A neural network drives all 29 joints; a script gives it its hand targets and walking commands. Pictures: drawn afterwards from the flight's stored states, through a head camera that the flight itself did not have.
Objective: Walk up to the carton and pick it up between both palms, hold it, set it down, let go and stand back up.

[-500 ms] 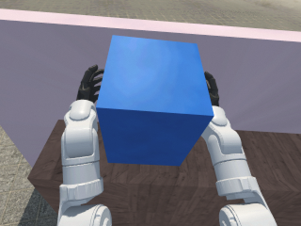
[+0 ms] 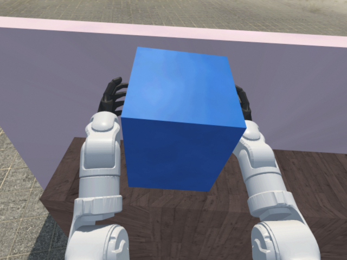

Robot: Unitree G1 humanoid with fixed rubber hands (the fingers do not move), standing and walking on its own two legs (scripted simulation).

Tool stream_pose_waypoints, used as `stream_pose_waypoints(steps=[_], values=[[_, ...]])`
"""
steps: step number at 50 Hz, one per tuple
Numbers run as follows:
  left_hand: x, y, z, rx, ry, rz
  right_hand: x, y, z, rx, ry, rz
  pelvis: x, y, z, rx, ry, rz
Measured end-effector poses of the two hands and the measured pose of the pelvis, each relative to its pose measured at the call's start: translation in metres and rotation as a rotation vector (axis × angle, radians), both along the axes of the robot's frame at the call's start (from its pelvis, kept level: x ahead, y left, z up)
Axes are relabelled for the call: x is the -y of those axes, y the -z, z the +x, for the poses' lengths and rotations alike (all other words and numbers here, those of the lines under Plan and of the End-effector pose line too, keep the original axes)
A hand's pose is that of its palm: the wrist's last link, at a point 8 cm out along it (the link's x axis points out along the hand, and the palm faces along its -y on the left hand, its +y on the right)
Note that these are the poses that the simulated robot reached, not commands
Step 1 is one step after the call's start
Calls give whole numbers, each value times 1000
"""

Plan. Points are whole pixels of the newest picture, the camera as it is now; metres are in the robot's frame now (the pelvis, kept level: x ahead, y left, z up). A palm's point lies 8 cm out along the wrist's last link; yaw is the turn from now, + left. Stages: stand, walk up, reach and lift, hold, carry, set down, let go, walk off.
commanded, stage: hold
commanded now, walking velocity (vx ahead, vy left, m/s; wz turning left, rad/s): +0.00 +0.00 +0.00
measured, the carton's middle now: (175, 124) +0.38 -0.01 +0.15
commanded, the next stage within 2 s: none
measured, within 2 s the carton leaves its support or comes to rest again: neither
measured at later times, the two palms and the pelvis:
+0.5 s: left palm (101, 115) +0.35 +0.15 +0.20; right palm (239, 122) +0.34 -0.14 +0.18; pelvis +0.01 +0.01 +0.00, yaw -1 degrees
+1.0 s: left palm (109, 111) +0.38 +0.14 +0.19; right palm (236, 116) +0.38 -0.15 +0.17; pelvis +0.01 +0.00 +0.00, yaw +0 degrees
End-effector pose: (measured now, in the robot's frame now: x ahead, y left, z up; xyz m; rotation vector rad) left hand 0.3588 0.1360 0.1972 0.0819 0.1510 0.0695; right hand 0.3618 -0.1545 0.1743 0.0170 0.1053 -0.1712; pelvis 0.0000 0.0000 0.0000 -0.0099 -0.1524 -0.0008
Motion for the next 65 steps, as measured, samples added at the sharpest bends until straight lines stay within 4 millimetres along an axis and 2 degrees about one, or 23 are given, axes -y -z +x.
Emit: stream_pose_waypoints(steps=[3, 7, 11, 19, 27, 31, 37, 45, 52, 55, 60, 65], values=[[-3, -4, 9, 13, -4, 8, -3, -5, 11, 14, -7, 1, 0, 0, 6, -8, -2, 0], [-6, 3, 20, -11, -2, -2, -6, 0, 21, -9, -7, -2, -2, -1, 14, -22, -3, -1], [-11, 9, 26, -18, 15, -26, -10, 3, 22, -9, 10, 28, -5, -2, 21, -32, -1, -2], [-20, -6, 5, 73, 18, -67, -18, -16, 2, 86, 16, 71, -15, -1, 21, -27, 12, -5], [-9, -3, -14, 29, 33, -70, -7, -6, -23, 45, 32, 71, -13, -1, 4, -3, 16, -2], [-2, 4, -18, -3, 27, -42, -1, 4, -26, 10, 27, 40, -10, 0, -3, 7, 14, 0], [4, 15, -12, -53, 11, -7, 4, 16, -16, -41, 11, 7, -3, 0, -5, 11, 1, 1], [2, 2, 8, 5, 0, 14, 2, 0, 9, 15, -2, -4, 2, -1, 6, -5, -6, 0], [-7, 12, 23, -27, 10, -11, -6, 6, 21, -12, 6, 17, -4, -2, 18, -24, -8, -1], [-14, 9, 21, 1, 24, -33, -12, 1, 15, 20, 19, 42, -9, -2, 21, -29, -1, 0], [-22, -3, 5, 66, 19, -63, -20, -14, 1, 88, 19, 70, -17, -2, 19, -24, 9, -4], [-21, 0, -9, 33, 25, -73, -19, -9, -14, 57, 19, 68, -19, -1, 10, -7, 15, -3]])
